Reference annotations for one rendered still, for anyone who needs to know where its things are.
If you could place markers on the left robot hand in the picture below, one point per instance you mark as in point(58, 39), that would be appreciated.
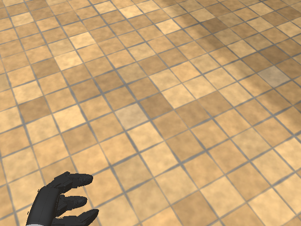
point(51, 202)

